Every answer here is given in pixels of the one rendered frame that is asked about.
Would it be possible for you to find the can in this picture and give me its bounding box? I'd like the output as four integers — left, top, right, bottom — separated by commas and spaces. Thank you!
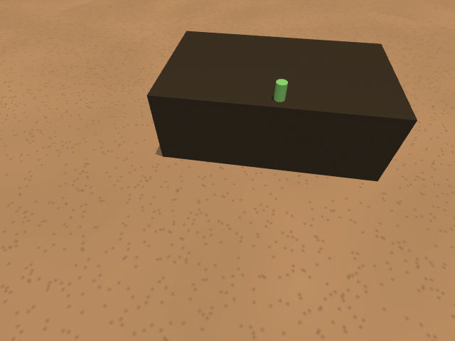
274, 79, 288, 102

